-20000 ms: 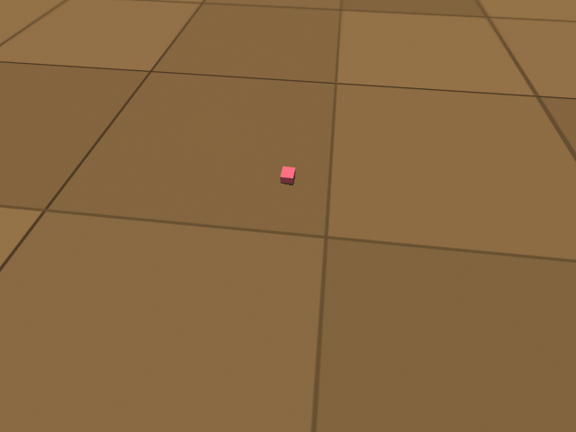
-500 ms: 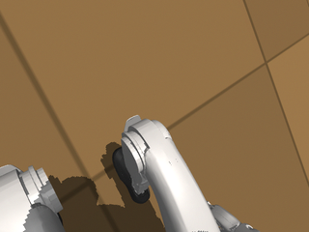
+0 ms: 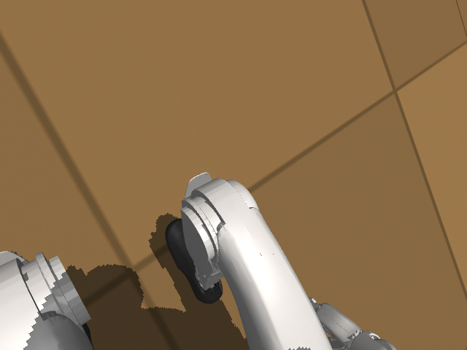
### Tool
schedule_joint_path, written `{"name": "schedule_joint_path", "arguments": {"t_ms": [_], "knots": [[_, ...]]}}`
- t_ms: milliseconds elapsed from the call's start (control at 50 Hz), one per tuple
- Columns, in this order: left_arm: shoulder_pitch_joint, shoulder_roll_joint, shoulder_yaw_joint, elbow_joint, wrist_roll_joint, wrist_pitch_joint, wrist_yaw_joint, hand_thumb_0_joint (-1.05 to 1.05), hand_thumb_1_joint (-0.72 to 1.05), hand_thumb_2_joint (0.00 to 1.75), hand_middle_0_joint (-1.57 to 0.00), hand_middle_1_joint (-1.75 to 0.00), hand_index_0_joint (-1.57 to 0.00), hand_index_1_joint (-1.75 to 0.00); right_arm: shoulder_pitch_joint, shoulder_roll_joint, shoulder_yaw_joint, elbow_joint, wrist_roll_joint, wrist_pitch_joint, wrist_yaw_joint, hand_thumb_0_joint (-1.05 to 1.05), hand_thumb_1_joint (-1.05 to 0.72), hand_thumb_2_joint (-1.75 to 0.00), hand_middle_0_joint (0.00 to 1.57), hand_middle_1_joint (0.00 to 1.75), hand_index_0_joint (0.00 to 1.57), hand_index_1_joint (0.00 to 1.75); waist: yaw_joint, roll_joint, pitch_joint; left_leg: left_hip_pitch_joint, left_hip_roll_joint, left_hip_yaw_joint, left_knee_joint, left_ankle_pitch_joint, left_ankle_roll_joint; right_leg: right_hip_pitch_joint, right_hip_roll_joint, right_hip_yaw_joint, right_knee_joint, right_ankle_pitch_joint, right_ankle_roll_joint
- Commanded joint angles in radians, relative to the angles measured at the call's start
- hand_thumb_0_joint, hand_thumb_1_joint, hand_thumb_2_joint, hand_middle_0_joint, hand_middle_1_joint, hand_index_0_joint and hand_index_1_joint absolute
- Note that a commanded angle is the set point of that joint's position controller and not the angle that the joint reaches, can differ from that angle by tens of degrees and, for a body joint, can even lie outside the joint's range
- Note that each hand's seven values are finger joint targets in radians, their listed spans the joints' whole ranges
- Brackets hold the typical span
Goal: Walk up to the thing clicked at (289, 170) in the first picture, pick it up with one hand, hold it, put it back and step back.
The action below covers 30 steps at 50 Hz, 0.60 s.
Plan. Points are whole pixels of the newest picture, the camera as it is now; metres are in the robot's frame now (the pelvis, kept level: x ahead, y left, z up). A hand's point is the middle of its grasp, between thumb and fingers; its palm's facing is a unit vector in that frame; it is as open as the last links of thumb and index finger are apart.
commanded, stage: close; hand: left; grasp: from above
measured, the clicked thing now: out of the picture +0.47 +0.32 -0.30
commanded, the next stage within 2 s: settle in 1.16 s
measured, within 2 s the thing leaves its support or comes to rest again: leaves its support in 1.52 s
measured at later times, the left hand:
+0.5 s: hand out of the picture +0.46 +0.33 -0.27, palm faces -0.45 -0.15 -0.88, open 11.9 cm
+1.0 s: hand out of the picture +0.46 +0.33 -0.27, palm faces -0.45 -0.13 -0.89, open 10.9 cm
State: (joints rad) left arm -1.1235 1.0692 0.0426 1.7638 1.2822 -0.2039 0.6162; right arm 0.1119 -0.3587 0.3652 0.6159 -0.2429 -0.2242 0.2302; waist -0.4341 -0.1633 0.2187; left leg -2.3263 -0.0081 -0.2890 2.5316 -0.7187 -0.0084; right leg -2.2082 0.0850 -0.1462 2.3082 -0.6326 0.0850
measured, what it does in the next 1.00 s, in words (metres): stands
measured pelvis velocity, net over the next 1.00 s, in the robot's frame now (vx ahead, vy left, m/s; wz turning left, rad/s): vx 0.00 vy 0.00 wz -0.01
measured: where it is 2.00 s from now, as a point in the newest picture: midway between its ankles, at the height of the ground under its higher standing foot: (146, 314)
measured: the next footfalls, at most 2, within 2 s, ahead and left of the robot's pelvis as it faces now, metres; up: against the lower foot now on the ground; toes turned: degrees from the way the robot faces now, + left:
none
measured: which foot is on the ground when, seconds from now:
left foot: down 0.00-1.00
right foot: down 0.00-1.00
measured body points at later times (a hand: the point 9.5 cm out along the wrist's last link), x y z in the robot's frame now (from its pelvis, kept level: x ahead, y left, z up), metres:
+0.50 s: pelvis +0.00 +0.00 +0.00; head +0.30 +0.14 +0.31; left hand +0.48 +0.33 -0.22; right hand +0.05 -0.24 -0.04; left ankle +0.06 +0.12 -0.28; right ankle +0.13 -0.13 -0.28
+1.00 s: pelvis +0.00 +0.00 +0.00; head +0.29 +0.14 +0.31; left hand +0.48 +0.33 -0.22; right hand +0.04 -0.24 -0.05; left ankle +0.06 +0.12 -0.28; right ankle +0.13 -0.13 -0.28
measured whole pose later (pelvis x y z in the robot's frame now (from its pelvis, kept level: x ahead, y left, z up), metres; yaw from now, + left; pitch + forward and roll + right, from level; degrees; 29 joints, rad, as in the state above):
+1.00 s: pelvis +0.00 +0.00 +0.00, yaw -1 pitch +27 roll -17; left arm -1.13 1.11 0.04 1.75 1.29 -0.22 0.61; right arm 0.10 -0.35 0.39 0.60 -0.25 -0.21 0.21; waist -0.43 -0.17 0.24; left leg -2.33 0.00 -0.29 2.53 -0.71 0.00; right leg -2.21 0.08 -0.15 2.30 -0.62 0.08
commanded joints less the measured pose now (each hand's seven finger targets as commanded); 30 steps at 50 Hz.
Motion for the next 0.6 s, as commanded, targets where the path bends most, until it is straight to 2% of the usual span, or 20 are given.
{"name": "schedule_joint_path", "arguments": {"t_ms": [0, 80, 100, 120, 160, 200, 240, 280, 320, 340, 360, 400, 480, 520, 560, 580], "knots": [[-0.227, 0.216, 0.010, -0.118, -0.013, -0.010, 0.040, 0.00, -0.32, 0.86, -0.19, -0.91, -0.20, -0.90, 0.185, -0.346, -0.096, 0.014, 0.004, 0.006, -0.013, 0.00, -0.89, -0.90, 0.20, 0.30, 0.20, 0.30, -0.063, 0.598, -0.633, 0.520, 0.059, 0.090, -0.287, 0.235, 0.000, 0.360, 0.014, -0.145, -0.165, 0.258, -0.096], [-0.236, 0.226, 0.033, -0.120, -0.004, -0.011, 0.054, 0.00, -0.30, 0.84, -0.21, -0.89, -0.22, -0.88, 0.193, -0.348, -0.096, 0.026, 0.001, 0.009, -0.009, 0.00, -0.89, -0.90, 0.20, 0.30, 0.20, 0.30, -0.060, 0.630, -0.641, 0.539, 0.062, 0.083, -0.283, 0.278, -0.009, 0.345, 0.007, -0.149, -0.147, 0.278, -0.100], [-0.219, 0.214, 0.025, -0.093, -0.002, -0.008, 0.056, 0.00, -0.29, 0.85, -0.22, -0.89, -0.23, -0.88, 0.187, -0.347, -0.093, 0.018, -0.002, 0.008, -0.011, 0.00, -0.89, -0.90, 0.20, 0.30, 0.20, 0.30, -0.067, 0.604, -0.623, 0.521, 0.060, 0.085, -0.281, 0.257, -0.006, 0.352, 0.010, -0.152, -0.151, 0.269, -0.100], [-0.228, 0.207, 0.024, -0.113, -0.002, -0.010, 0.056, 0.00, -0.28, 0.83, -0.23, -0.88, -0.24, -0.87, 0.189, -0.358, -0.107, 0.017, -0.002, 0.007, -0.009, 0.00, -0.89, -0.90, 0.20, 0.30, 0.20, 0.30, -0.068, 0.616, -0.619, 0.525, 0.061, 0.084, -0.285, 0.251, -0.007, 0.331, 0.009, -0.152, -0.151, 0.262, -0.099], [-0.231, 0.208, 0.016, -0.109, -0.002, -0.005, 0.051, 0.00, -0.25, 0.81, -0.25, -0.86, -0.26, -0.85, 0.183, -0.350, -0.094, 0.010, -0.003, 0.003, -0.008, 0.00, -0.89, -0.90, 0.20, 0.30, 0.20, 0.30, -0.072, 0.592, -0.595, 0.505, 0.058, 0.087, -0.278, 0.226, -0.002, 0.334, 0.007, -0.150, -0.152, 0.252, -0.095], [-0.236, 0.238, 0.033, -0.111, -0.001, -0.003, 0.051, 0.00, -0.24, 0.82, -0.26, -0.86, -0.27, -0.85, 0.185, -0.349, -0.091, 0.023, -0.004, 0.005, -0.010, 0.00, -0.89, -0.90, 0.20, 0.30, 0.20, 0.30, -0.069, 0.605, -0.616, 0.509, 0.061, 0.089, -0.274, 0.241, -0.002, 0.352, 0.005, -0.143, -0.159, 0.263, -0.097], [-0.238, 0.242, 0.036, -0.118, -0.007, 0.000, 0.052, 0.00, -0.22, 0.80, -0.28, -0.85, -0.29, -0.84, 0.196, -0.360, -0.103, 0.015, -0.003, 0.008, -0.011, 0.00, -0.89, -0.90, 0.20, 0.30, 0.20, 0.30, -0.072, 0.606, -0.641, 0.515, 0.062, 0.091, -0.283, 0.243, 0.001, 0.379, 0.011, -0.142, -0.168, 0.270, -0.095], [-0.232, 0.219, 0.029, -0.099, -0.013, 0.006, 0.048, 0.00, -0.19, 0.80, -0.30, -0.86, -0.31, -0.84, 0.200, -0.355, -0.104, 0.020, -0.004, 0.008, -0.012, 0.00, -0.89, -0.90, 0.20, 0.30, 0.20, 0.30, -0.079, 0.605, -0.631, 0.516, 0.064, 0.084, -0.291, 0.233, -0.003, 0.362, 0.011, -0.148, -0.168, 0.259, -0.098], [-0.230, 0.189, 0.005, -0.097, -0.023, 0.007, 0.027, 0.00, -0.17, 0.77, -0.30, -0.85, -0.32, -0.83, 0.199, -0.344, -0.095, 0.022, -0.005, 0.003, -0.008, 0.00, -0.89, -0.90, 0.20, 0.30, 0.20, 0.30, -0.086, 0.594, -0.603, 0.505, 0.062, 0.085, -0.276, 0.226, 0.000, 0.345, 0.006, -0.149, -0.163, 0.254, -0.094], [-0.235, 0.209, 0.019, -0.115, -0.029, 0.005, 0.027, 0.00, -0.16, 0.79, -0.31, -0.85, -0.32, -0.84, 0.203, -0.348, -0.094, 0.018, -0.001, 0.009, -0.012, 0.00, -0.89, -0.90, 0.20, 0.30, 0.20, 0.30, -0.088, 0.586, -0.629, 0.508, 0.064, 0.081, -0.284, 0.239, 0.001, 0.364, 0.010, -0.151, -0.172, 0.263, -0.094], [-0.245, 0.207, 0.007, -0.126, -0.024, 0.005, 0.019, 0.00, -0.16, 0.76, -0.32, -0.83, -0.33, -0.82, 0.203, -0.352, -0.098, 0.018, 0.003, 0.008, -0.013, 0.00, -0.89, -0.90, 0.20, 0.30, 0.20, 0.30, -0.083, 0.599, -0.620, 0.506, 0.061, 0.087, -0.274, 0.240, 0.001, 0.352, 0.004, -0.145, -0.170, 0.263, -0.095], [-0.253, 0.237, 0.029, -0.146, -0.028, 0.001, 0.017, 0.00, -0.13, 0.77, -0.34, -0.82, -0.35, -0.81, 0.209, -0.353, -0.094, 0.019, 0.004, 0.015, -0.017, 0.00, -0.89, -0.90, 0.20, 0.30, 0.20, 0.30, -0.072, 0.597, -0.648, 0.512, 0.063, 0.085, -0.274, 0.258, 0.000, 0.372, 0.004, -0.146, -0.172, 0.274, -0.097], [-0.216, 0.211, 0.010, -0.120, -0.020, -0.012, 0.006, 0.00, -0.08, 0.77, -0.37, -0.82, -0.39, -0.81, 0.203, -0.352, -0.095, 0.008, 0.001, 0.027, -0.021, 0.00, -0.89, -0.90, 0.20, 0.30, 0.20, 0.30, -0.074, 0.606, -0.634, 0.532, 0.062, 0.081, -0.283, 0.275, -0.008, 0.365, 0.010, -0.155, -0.163, 0.274, -0.101], [-0.219, 0.223, 0.016, -0.136, -0.014, -0.018, 0.006, 0.00, -0.06, 0.73, -0.37, -0.82, -0.39, -0.79, 0.199, -0.349, -0.090, 0.009, 0.002, 0.030, -0.021, 0.00, -0.89, -0.90, 0.20, 0.30, 0.20, 0.30, -0.067, 0.626, -0.638, 0.547, 0.064, 0.079, -0.278, 0.303, -0.010, 0.360, 0.007, -0.155, -0.158, 0.290, -0.102], [-0.206, 0.201, 0.003, -0.122, -0.019, -0.021, 0.003, 0.00, -0.04, 0.73, -0.40, -0.79, -0.42, -0.77, 0.190, -0.345, -0.088, 0.003, 0.001, 0.031, -0.021, 0.00, -0.89, -0.90, 0.20, 0.30, 0.20, 0.30, -0.069, 0.594, -0.604, 0.515, 0.060, 0.088, -0.271, 0.272, -0.004, 0.359, 0.009, -0.152, -0.162, 0.276, -0.100], [-0.200, 0.229, 0.021, -0.122, -0.018, -0.023, 0.010, 0.00, -0.03, 0.72, -0.40, -0.79, -0.42, -0.77, 0.192, -0.342, -0.084, 0.004, -0.001, 0.036, -0.024, 0.00, -0.89, -0.90, 0.20, 0.30, 0.20, 0.30, -0.062, 0.600, -0.619, 0.513, 0.062, 0.088, -0.284, 0.268, -0.003, 0.381, 0.012, -0.151, -0.174, 0.274, -0.098]]}}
